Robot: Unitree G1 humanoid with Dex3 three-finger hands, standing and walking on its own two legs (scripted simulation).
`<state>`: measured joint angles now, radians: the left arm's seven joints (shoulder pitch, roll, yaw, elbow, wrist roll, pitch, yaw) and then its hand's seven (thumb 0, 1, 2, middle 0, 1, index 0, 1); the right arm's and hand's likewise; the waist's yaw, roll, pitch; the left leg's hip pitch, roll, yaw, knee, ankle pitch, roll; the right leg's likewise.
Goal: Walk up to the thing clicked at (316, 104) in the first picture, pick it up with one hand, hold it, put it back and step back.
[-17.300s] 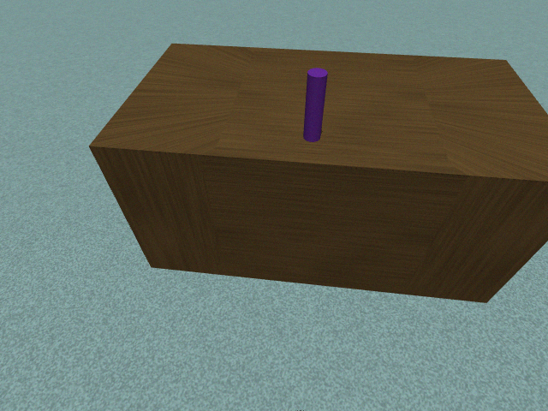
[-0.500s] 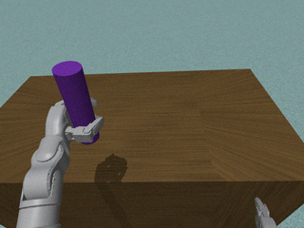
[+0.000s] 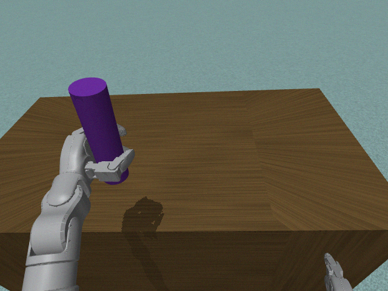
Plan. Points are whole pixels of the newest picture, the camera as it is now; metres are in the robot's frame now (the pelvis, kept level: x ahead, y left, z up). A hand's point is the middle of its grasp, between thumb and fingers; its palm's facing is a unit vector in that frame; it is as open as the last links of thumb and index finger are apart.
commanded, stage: hold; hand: left
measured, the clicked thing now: (104, 137) +0.33 +0.17 +0.22
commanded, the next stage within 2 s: crouch in 0.64 s
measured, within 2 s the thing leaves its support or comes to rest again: neither
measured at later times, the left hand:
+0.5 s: hand (114, 154) +0.33 +0.17 +0.18, palm faces +0.11 -0.99 -0.01, open 7.3 cm
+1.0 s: hand (118, 160) +0.33 +0.17 +0.16, palm faces +0.11 -0.99 -0.02, open 7.3 cm
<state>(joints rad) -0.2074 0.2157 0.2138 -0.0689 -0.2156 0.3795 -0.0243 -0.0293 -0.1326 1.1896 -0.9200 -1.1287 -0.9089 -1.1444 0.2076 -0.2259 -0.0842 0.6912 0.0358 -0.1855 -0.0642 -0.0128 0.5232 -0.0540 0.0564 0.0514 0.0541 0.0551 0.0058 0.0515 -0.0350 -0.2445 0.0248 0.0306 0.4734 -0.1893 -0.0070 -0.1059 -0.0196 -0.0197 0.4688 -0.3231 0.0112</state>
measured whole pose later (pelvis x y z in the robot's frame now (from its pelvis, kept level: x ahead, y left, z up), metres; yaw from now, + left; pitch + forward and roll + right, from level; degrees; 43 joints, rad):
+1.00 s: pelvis +0.00 +0.00 +0.00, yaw +0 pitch -2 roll +0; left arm -0.22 0.22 0.20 0.02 -0.20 0.32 -0.04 -0.03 -0.13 1.19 -0.92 -1.13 -0.91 -1.15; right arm 0.18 -0.21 -0.06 0.74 0.03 -0.20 -0.07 -0.01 0.55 -0.04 0.06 0.05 0.05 0.06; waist 0.00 0.05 -0.02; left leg -0.26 0.03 0.03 0.47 -0.18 -0.01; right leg -0.12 -0.02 -0.02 0.47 -0.32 0.01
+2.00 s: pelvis -0.01 +0.01 -0.03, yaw -2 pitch +12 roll -2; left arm -0.62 0.37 0.29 0.90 -0.16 -0.28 -0.08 -0.03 -0.12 1.18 -0.91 -1.14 -0.90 -1.16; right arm 0.23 -0.21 -0.04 0.46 0.01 -0.09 -0.01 -0.01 0.52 -0.05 0.06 0.05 0.06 0.05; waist -0.10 0.00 -0.09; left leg -0.69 0.07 0.04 0.78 -0.30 0.00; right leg -0.55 0.01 0.00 0.75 -0.41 0.02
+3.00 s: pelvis -0.02 +0.02 -0.08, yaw -3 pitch +20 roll -4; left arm -0.70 0.45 0.38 1.04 -0.09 -0.43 -0.09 -0.03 -0.12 1.18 -0.91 -1.14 -0.90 -1.16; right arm 0.34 -0.23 -0.01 0.10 -0.04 -0.02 0.04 -0.01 0.50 -0.06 0.06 0.05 0.06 0.06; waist -0.18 -0.01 -0.12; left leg -1.02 0.08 0.00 1.06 -0.39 0.01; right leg -0.86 0.03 -0.02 1.02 -0.51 0.02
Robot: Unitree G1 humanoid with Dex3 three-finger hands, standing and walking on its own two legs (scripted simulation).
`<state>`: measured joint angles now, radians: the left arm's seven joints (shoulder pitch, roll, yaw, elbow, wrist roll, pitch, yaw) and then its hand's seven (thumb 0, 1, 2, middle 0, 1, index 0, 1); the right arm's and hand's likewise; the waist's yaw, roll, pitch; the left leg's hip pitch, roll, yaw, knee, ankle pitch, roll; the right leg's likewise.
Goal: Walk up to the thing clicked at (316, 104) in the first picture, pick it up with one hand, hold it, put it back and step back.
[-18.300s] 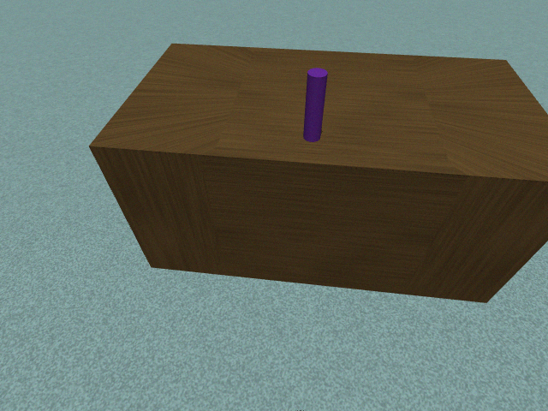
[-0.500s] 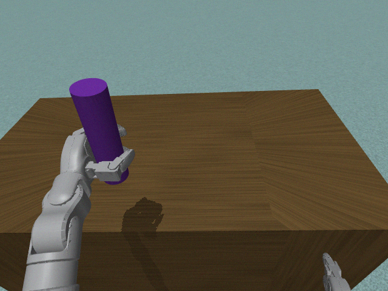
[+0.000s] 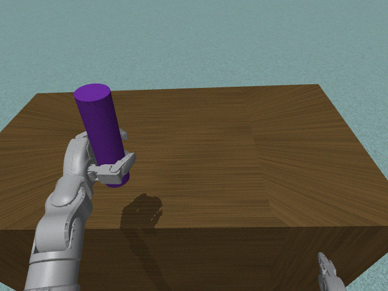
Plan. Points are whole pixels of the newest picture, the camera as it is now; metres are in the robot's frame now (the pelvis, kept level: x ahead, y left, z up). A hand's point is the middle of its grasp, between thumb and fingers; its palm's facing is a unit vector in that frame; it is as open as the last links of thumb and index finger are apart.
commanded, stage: crouch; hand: left
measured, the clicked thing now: (106, 141) +0.34 +0.18 +0.20
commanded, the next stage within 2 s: lower in 1.02 s
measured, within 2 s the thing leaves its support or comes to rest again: neither
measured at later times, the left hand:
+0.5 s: hand (126, 155) +0.41 +0.19 +0.09, palm faces +0.10 -0.99 -0.01, open 7.3 cm
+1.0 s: hand (130, 155) +0.45 +0.19 +0.05, palm faces +0.10 -0.99 +0.00, open 7.3 cm
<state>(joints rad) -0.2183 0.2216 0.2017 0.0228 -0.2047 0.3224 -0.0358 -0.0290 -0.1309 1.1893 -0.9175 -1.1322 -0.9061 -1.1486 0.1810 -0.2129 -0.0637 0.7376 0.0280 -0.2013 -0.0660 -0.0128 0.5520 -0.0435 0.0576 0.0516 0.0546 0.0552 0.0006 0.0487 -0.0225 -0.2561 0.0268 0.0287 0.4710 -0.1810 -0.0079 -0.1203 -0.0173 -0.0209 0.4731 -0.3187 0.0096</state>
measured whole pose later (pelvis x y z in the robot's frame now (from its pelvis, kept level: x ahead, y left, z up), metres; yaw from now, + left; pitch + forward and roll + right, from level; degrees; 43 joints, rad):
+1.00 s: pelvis -0.01 +0.01 -0.03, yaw -2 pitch +12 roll -2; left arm -0.62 0.37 0.29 0.90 -0.16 -0.28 -0.08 -0.03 -0.12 1.18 -0.91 -1.14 -0.90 -1.16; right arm 0.23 -0.21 -0.04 0.46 0.01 -0.09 -0.01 -0.01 0.52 -0.05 0.06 0.05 0.06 0.05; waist -0.10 0.00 -0.09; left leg -0.69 0.07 0.04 0.78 -0.30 0.00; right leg -0.55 0.01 0.00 0.75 -0.41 0.02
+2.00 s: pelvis -0.02 +0.02 -0.08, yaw -3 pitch +20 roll -4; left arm -0.70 0.45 0.38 1.04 -0.09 -0.43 -0.09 -0.03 -0.12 1.18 -0.91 -1.14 -0.90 -1.16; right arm 0.34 -0.23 -0.01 0.10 -0.04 -0.02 0.04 -0.01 0.50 -0.06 0.06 0.05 0.06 0.06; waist -0.18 -0.01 -0.12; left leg -1.02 0.08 0.00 1.06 -0.39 0.01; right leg -0.86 0.03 -0.02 1.02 -0.51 0.02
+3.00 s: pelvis -0.02 +0.01 -0.10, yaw -3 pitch +23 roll -4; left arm -0.74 0.48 0.41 1.07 -0.10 -0.47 -0.12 -0.01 -0.22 0.59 -0.83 -0.77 -0.84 -0.77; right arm 0.37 -0.25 0.00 0.00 -0.05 -0.01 0.05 -0.01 0.50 -0.05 0.06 0.05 0.06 0.06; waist -0.21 0.00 -0.15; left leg -1.16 0.09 -0.02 1.18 -0.43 0.00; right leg -0.99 0.04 -0.03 1.14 -0.56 0.02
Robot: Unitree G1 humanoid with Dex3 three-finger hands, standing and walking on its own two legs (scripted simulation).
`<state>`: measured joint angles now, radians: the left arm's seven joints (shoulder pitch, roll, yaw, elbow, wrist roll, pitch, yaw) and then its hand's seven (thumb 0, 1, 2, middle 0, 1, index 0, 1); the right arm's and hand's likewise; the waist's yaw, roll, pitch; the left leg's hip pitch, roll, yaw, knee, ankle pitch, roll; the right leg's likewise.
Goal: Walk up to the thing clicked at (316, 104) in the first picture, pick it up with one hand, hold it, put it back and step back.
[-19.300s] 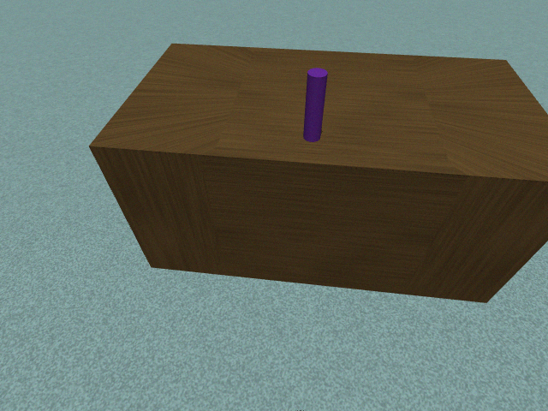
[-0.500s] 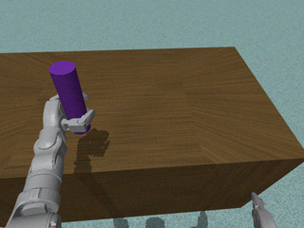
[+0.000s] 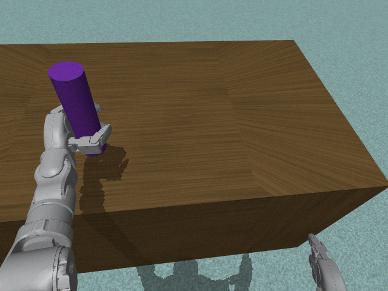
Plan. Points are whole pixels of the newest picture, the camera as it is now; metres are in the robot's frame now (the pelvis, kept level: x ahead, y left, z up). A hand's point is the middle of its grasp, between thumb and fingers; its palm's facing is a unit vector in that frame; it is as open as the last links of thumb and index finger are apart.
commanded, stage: crouch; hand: left
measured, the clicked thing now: (82, 115) +0.44 +0.21 +0.12
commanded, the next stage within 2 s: lower in 0.02 s
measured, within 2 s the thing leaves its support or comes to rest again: rests again in 1.34 s
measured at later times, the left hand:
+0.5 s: hand (97, 138) +0.46 +0.21 +0.03, palm faces +0.14 -0.99 +0.00, open 7.3 cm
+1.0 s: hand (100, 145) +0.47 +0.21 +0.00, palm faces +0.14 -0.99 +0.00, open 7.3 cm
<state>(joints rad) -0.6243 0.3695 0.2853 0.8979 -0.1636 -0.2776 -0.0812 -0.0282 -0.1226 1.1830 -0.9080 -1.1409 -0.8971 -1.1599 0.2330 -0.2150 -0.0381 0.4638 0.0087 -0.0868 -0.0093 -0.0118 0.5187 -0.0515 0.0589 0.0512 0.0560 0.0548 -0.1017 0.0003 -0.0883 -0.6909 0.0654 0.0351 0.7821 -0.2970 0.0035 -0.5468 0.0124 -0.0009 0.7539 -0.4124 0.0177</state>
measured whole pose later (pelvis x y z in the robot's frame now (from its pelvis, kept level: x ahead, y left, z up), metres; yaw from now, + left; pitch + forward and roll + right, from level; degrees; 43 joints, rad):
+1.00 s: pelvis -0.01 +0.01 -0.04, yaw -1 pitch +20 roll -4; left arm -0.70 0.45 0.38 1.04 -0.09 -0.43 -0.09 -0.03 -0.12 1.18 -0.91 -1.14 -0.90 -1.16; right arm 0.34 -0.23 -0.01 0.10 -0.04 -0.02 0.04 -0.01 0.50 -0.06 0.06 0.05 0.06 0.06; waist -0.18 -0.01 -0.12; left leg -1.02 0.08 0.00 1.06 -0.39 0.01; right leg -0.86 0.03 -0.02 1.02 -0.51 0.02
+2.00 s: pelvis -0.01 +0.00 -0.07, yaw -1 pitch +23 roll -4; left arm -0.74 0.48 0.41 1.07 -0.10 -0.47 -0.12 -0.01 -0.22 0.59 -0.83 -0.77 -0.84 -0.77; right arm 0.37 -0.25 0.00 0.00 -0.05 -0.01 0.05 -0.01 0.50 -0.05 0.06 0.05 0.06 0.06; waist -0.21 0.00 -0.15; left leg -1.16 0.09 -0.02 1.18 -0.43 0.00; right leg -0.99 0.04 -0.03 1.14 -0.56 0.02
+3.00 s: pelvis +0.01 +0.01 +0.00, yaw +0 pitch +12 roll -2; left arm -0.61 0.69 0.38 1.00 0.02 -0.06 0.00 -0.02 -0.56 0.03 -0.07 -0.05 -0.07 -0.06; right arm 0.36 -0.27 -0.02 0.25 0.05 0.05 -0.01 -0.01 0.50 -0.06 0.06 0.05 0.06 0.06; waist -0.06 0.00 -0.12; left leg -0.68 0.06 0.03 0.79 -0.32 0.01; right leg -0.53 0.01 0.00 0.74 -0.42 0.03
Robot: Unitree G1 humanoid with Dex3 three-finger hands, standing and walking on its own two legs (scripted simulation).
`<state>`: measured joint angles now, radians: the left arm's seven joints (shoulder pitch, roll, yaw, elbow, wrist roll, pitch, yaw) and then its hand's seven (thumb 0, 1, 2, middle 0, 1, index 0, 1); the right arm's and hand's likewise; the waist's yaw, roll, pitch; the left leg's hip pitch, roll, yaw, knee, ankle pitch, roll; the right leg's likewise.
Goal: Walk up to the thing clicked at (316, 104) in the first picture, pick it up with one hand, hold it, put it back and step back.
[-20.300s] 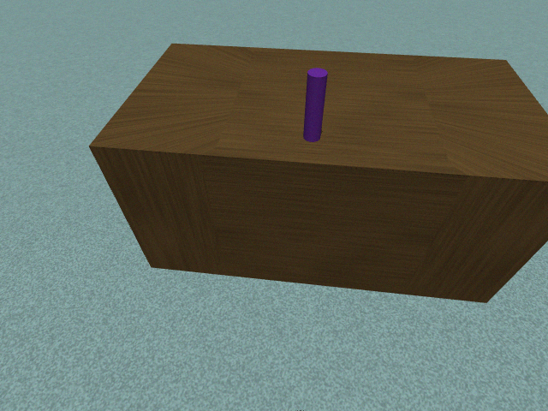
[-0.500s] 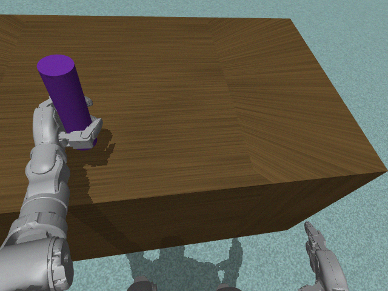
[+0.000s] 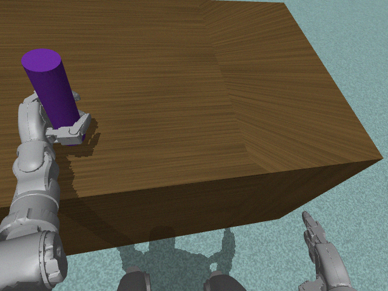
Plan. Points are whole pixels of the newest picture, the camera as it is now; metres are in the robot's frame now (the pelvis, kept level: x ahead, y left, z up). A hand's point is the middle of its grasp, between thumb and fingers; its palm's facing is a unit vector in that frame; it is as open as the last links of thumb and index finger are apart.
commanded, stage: lower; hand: left
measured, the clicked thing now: (60, 105) +0.48 +0.22 +0.08
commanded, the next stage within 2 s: loosen in 0.46 s
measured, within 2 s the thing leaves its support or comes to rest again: rests again in 0.34 s
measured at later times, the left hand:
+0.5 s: hand (76, 124) +0.48 +0.21 +0.01, palm faces +0.14 -0.99 +0.00, open 7.3 cm
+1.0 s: hand (76, 121) +0.49 +0.21 +0.01, palm faces +0.15 -0.99 +0.01, open 9.9 cm
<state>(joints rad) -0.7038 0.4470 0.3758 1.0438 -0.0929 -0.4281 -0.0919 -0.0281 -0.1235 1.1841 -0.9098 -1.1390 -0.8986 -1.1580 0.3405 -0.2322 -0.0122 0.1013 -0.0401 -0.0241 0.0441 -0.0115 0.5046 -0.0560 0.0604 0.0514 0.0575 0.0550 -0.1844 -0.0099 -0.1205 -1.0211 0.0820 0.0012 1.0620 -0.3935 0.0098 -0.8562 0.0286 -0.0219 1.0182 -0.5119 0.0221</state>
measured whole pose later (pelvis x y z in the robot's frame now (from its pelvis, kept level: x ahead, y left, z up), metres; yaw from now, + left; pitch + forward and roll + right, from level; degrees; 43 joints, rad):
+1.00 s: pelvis +0.00 +0.00 -0.02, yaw +0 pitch +23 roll -4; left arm -0.74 0.48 0.41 1.07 -0.10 -0.47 -0.12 -0.01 -0.22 0.59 -0.83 -0.77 -0.84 -0.77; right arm 0.37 -0.25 0.00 0.00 -0.05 -0.01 0.05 -0.01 0.50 -0.05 0.06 0.05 0.06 0.06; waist -0.21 0.00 -0.15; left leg -1.16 0.09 -0.02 1.18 -0.43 0.00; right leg -0.99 0.04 -0.03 1.14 -0.56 0.02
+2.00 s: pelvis +0.02 +0.00 +0.05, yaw +1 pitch +12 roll -2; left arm -0.61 0.69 0.38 1.00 0.02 -0.06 0.00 -0.02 -0.56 0.03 -0.07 -0.05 -0.07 -0.06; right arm 0.36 -0.27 -0.02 0.25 0.05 0.05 -0.01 -0.01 0.50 -0.06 0.06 0.05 0.06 0.06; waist -0.06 0.00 -0.12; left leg -0.68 0.06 0.03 0.79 -0.32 0.01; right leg -0.53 0.01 0.00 0.74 -0.42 0.03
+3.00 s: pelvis +0.00 -0.03 +0.06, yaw +3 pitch +0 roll +1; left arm 0.44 0.32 0.29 0.02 -0.05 -0.15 0.06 -0.02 -0.52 0.02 -0.06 -0.04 -0.06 -0.04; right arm 0.35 -0.23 -0.07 0.42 0.02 -0.06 -0.08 -0.01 0.51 -0.05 0.07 0.06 0.06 0.06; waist 0.05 0.03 -0.01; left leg -0.38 0.03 0.02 0.61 -0.23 -0.02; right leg -0.27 -0.02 -0.02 0.66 -0.40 0.00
